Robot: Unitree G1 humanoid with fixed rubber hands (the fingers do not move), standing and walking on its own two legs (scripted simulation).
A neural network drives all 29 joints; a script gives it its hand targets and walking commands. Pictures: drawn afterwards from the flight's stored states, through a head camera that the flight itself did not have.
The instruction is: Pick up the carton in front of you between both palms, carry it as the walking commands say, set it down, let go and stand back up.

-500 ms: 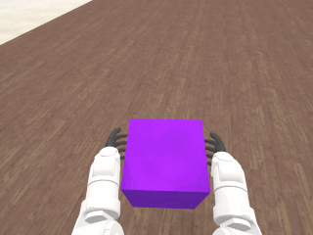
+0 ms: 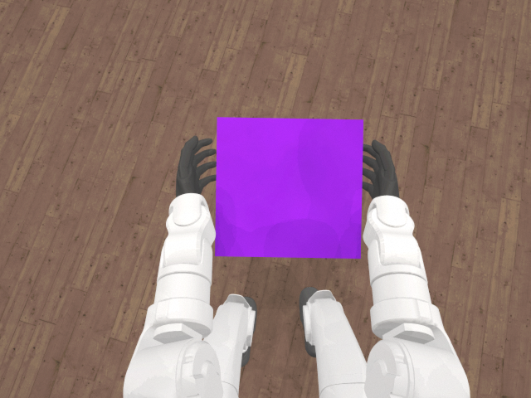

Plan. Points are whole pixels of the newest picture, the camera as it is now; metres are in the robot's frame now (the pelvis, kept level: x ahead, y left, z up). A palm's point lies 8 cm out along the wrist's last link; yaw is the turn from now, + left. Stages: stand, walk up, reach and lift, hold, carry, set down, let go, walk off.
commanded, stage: set down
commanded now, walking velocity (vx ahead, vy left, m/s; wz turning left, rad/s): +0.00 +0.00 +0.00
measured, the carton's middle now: (283, 189) +0.42 -0.01 -0.18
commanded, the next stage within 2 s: none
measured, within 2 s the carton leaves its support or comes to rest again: rests again in 1.92 s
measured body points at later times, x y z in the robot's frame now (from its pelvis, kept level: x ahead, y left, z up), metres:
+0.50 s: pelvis -0.02 -0.01 -0.13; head +0.24 -0.03 +0.24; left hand +0.44 +0.12 -0.22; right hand +0.45 -0.18 -0.23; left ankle +0.05 +0.12 -0.65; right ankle +0.08 -0.11 -0.65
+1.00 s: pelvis -0.04 -0.01 -0.25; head +0.28 -0.05 +0.06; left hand +0.47 +0.10 -0.37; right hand +0.49 -0.19 -0.39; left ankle +0.05 +0.12 -0.65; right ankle +0.08 -0.11 -0.65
